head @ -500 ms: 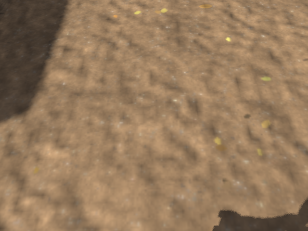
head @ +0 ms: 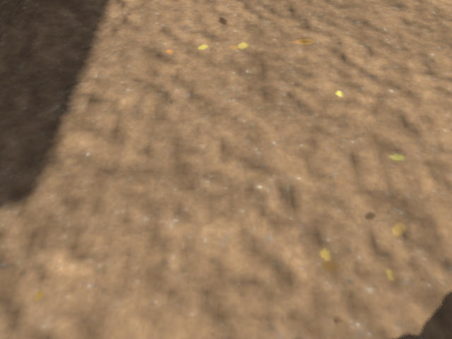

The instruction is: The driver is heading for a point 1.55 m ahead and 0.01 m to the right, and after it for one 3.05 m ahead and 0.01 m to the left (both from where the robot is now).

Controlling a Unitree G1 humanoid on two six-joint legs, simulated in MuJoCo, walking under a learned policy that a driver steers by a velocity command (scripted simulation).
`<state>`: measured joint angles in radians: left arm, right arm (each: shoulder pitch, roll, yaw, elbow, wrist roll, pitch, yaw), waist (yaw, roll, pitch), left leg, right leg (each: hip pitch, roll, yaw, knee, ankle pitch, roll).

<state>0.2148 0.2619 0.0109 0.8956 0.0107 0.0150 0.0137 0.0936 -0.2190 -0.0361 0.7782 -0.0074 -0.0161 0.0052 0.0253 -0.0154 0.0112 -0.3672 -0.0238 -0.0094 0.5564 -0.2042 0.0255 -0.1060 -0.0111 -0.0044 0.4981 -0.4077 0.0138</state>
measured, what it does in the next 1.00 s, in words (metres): stands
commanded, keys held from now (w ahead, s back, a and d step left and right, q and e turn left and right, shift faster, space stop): no key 1.00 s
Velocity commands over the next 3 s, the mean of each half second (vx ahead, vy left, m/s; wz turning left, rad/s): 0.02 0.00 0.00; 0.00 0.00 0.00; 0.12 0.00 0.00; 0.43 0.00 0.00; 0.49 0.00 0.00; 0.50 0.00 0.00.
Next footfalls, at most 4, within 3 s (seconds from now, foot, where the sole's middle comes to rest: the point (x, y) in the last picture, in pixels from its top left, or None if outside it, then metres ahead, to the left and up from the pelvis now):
1.96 right None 0.46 -0.14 -0.77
2.54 left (210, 250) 0.78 0.09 -0.77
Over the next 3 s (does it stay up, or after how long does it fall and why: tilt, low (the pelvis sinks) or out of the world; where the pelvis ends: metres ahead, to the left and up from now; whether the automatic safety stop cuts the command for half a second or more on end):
stays up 0.86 -0.01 0.01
